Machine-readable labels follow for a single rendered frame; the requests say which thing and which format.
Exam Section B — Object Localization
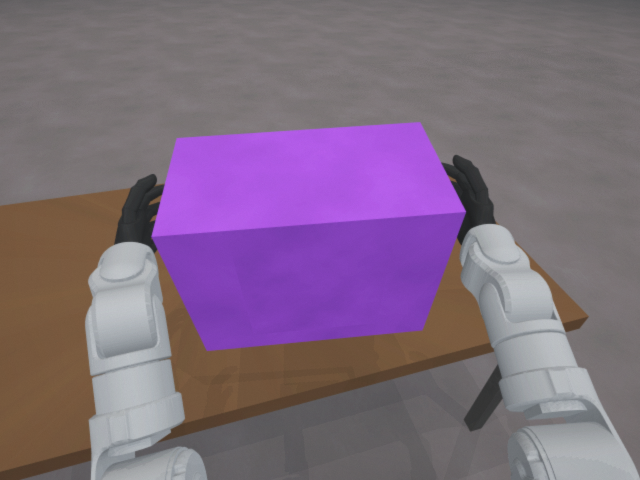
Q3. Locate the right robot hand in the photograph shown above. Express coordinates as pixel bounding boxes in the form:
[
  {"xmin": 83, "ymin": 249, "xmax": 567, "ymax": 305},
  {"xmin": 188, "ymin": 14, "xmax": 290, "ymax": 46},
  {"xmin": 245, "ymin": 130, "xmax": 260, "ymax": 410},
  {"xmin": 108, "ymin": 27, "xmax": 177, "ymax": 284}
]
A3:
[{"xmin": 441, "ymin": 155, "xmax": 496, "ymax": 246}]

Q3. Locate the right robot upper arm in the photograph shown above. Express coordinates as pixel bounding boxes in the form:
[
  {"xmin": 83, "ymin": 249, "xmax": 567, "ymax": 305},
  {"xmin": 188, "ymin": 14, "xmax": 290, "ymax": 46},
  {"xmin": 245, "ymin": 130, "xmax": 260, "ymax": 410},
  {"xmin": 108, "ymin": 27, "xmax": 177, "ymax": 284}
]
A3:
[{"xmin": 508, "ymin": 421, "xmax": 637, "ymax": 480}]

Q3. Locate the right robot forearm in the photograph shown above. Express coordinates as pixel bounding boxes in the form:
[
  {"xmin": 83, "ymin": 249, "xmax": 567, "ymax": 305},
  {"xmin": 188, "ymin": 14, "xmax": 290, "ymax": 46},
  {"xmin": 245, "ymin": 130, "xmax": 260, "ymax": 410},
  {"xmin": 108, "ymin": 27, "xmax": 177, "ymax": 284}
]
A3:
[{"xmin": 459, "ymin": 224, "xmax": 640, "ymax": 480}]

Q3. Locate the left robot forearm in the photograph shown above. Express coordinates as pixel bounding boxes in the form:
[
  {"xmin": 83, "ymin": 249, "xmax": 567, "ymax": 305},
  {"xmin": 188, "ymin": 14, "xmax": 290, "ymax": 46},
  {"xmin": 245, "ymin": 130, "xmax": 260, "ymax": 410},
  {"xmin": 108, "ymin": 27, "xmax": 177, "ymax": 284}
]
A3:
[{"xmin": 85, "ymin": 242, "xmax": 185, "ymax": 480}]

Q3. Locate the left robot hand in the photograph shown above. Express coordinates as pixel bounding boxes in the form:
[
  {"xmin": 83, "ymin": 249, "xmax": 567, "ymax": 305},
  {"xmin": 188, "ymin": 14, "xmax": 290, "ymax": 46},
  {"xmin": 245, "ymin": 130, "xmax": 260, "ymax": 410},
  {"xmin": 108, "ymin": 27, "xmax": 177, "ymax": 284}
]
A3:
[{"xmin": 114, "ymin": 174, "xmax": 165, "ymax": 253}]

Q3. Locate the table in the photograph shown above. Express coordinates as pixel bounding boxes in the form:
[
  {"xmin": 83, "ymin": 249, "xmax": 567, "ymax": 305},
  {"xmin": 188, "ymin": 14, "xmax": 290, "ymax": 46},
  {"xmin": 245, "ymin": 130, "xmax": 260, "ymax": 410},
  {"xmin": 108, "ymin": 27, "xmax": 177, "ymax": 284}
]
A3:
[{"xmin": 0, "ymin": 176, "xmax": 589, "ymax": 480}]

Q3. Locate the left robot upper arm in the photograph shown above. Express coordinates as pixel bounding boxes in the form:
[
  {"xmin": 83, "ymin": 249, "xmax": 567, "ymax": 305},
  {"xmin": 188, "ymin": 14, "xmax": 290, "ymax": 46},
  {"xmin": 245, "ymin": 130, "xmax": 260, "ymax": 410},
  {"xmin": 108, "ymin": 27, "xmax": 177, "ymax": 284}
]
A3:
[{"xmin": 100, "ymin": 447, "xmax": 207, "ymax": 480}]

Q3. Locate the carton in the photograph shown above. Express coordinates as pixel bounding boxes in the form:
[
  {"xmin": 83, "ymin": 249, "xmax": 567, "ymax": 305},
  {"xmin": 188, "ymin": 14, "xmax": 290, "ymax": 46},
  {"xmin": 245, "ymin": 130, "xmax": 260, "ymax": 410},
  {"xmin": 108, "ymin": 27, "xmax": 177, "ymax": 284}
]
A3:
[{"xmin": 151, "ymin": 122, "xmax": 466, "ymax": 351}]

